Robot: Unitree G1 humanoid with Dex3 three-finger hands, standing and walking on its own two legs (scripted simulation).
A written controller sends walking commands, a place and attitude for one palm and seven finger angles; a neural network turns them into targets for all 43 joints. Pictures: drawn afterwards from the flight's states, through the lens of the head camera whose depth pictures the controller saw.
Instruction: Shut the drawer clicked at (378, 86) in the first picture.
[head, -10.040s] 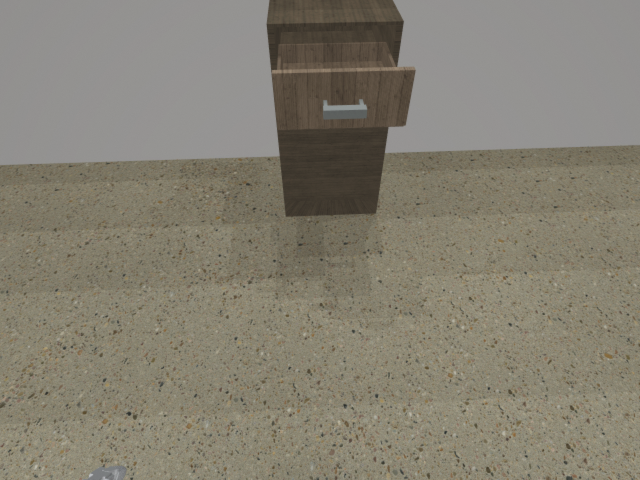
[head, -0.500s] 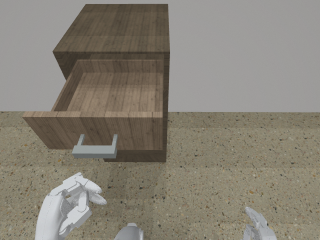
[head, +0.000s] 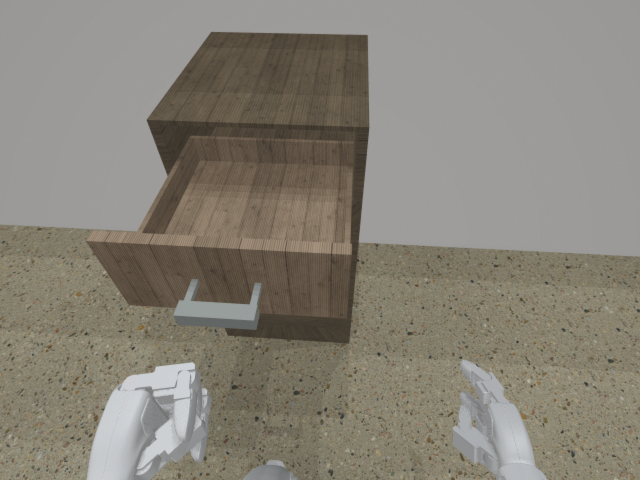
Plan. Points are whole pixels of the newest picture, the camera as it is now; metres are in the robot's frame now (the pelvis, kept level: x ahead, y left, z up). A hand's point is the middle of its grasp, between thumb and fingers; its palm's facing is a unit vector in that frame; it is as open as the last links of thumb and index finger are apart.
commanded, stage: raise the hand and make a fist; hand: left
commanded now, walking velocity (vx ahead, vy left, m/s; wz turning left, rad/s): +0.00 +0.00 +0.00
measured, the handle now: (221, 301) +0.35 +0.18 +0.01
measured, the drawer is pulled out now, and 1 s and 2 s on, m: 0.29 0.29 0.29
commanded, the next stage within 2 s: bring the fist close to the handle in 0.50 s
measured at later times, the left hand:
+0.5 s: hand (200, 413) +0.17 +0.13 +0.10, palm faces +0.00 -1.00 -0.06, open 3.2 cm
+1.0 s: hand (217, 399) +0.20 +0.13 +0.07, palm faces -0.02 -1.00 -0.03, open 3.2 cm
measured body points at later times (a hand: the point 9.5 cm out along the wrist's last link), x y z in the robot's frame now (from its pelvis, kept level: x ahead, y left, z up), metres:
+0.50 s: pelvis +0.01 -0.02 +0.01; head +0.01 -0.03 +0.46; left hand +0.16 +0.19 +0.11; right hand +0.19 -0.25 -0.06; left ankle +0.07 +0.12 -0.68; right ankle -0.03 -0.11 -0.68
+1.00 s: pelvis +0.01 -0.02 +0.00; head +0.04 -0.03 +0.45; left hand +0.19 +0.18 +0.07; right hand +0.20 -0.25 -0.07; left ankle +0.07 +0.12 -0.68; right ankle -0.03 -0.11 -0.68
